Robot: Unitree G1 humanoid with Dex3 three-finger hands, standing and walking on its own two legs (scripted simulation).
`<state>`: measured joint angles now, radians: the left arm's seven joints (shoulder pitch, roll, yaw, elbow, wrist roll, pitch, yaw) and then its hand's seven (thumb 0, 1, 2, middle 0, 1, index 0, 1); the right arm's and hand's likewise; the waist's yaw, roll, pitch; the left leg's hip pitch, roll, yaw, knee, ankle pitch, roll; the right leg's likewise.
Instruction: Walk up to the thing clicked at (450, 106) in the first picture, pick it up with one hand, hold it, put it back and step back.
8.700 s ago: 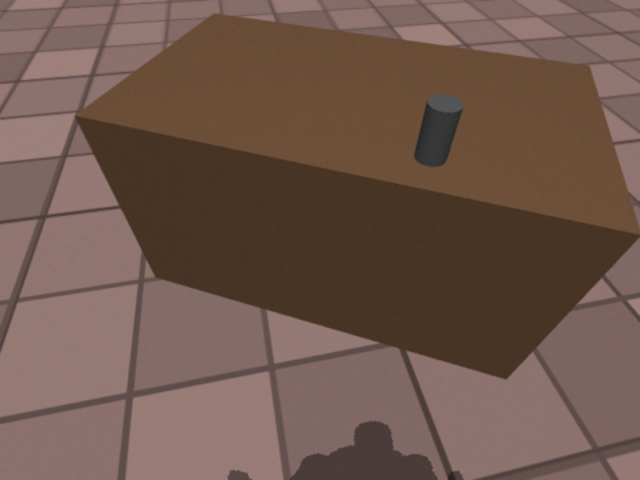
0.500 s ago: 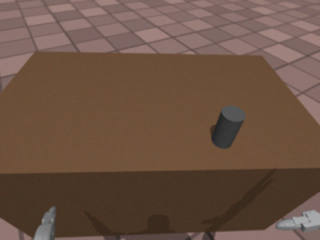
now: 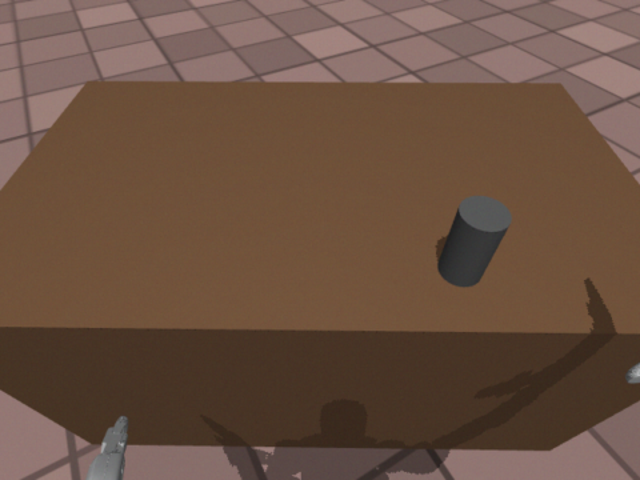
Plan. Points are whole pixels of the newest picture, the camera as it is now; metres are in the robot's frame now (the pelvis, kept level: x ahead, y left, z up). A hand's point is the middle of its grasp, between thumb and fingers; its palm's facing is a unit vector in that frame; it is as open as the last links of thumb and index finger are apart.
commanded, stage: go down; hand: right
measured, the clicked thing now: (471, 243) +0.47 -0.23 +0.00
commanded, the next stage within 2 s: none
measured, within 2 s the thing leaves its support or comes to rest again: neither
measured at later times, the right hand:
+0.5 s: hand out of the picture +0.31 -0.38 +0.11, palm faces +0.22 +0.98 +0.00, open 17.4 cm
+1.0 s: hand out of the picture +0.35 -0.41 +0.11, palm faces +0.24 +0.97 +0.01, open 17.5 cm
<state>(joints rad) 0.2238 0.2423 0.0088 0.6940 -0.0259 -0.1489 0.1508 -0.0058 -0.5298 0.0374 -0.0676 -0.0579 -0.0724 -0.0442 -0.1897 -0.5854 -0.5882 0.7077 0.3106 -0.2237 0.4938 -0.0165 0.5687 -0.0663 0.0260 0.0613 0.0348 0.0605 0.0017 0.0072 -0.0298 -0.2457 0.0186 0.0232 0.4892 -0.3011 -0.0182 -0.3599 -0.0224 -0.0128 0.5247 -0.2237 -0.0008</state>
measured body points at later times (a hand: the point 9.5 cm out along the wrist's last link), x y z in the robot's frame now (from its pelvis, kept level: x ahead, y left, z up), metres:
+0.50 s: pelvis +0.00 +0.00 -0.01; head +0.03 -0.02 +0.44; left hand +0.16 +0.25 -0.08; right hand +0.30 -0.43 +0.12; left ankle -0.03 +0.13 -0.74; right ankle +0.03 -0.12 -0.74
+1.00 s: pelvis +0.01 -0.01 -0.02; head +0.05 -0.04 +0.43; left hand +0.16 +0.25 -0.08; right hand +0.33 -0.46 +0.11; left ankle -0.03 +0.13 -0.74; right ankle +0.03 -0.12 -0.74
